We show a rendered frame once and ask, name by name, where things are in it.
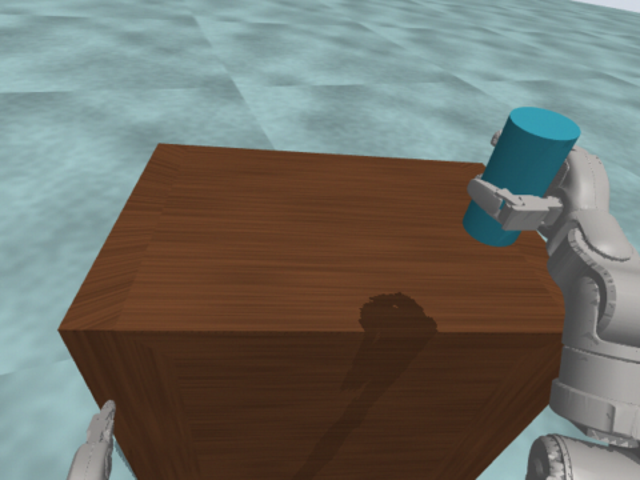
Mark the right robot hand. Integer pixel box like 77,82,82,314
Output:
467,129,610,239

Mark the can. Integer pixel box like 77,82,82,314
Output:
463,107,581,247

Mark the left robot hand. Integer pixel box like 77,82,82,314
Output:
66,400,116,480

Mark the right robot arm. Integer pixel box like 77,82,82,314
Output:
525,209,640,480

